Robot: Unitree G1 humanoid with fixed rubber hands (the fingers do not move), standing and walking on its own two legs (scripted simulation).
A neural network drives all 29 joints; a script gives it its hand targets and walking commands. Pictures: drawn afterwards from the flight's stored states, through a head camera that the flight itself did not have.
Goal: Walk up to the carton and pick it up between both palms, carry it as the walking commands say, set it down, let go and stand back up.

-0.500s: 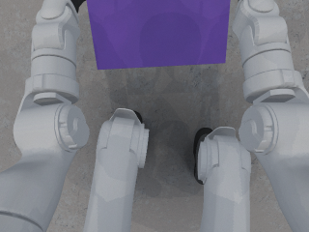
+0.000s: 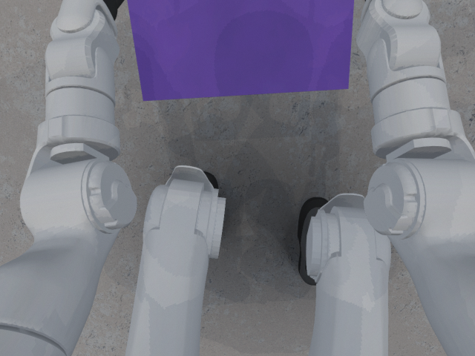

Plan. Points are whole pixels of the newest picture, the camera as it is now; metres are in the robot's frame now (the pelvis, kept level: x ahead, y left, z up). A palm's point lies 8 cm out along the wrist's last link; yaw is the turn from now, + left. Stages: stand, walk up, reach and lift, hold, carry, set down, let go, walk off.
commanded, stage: set down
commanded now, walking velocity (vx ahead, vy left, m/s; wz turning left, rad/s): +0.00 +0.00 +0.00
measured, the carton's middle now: (241, 12) +0.53 +0.11 -0.25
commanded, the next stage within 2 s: none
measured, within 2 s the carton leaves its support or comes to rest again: neither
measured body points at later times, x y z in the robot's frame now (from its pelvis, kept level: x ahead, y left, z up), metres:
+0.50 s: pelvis -0.01 +0.00 +0.00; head +0.37 +0.05 +0.24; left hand +0.49 +0.30 -0.19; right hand +0.57 -0.06 -0.19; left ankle +0.10 +0.14 -0.35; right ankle +0.09 -0.13 -0.35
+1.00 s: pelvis -0.01 +0.00 +0.01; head +0.35 +0.06 +0.26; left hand +0.50 +0.32 -0.14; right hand +0.59 -0.08 -0.13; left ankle +0.10 +0.14 -0.35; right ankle +0.09 -0.13 -0.35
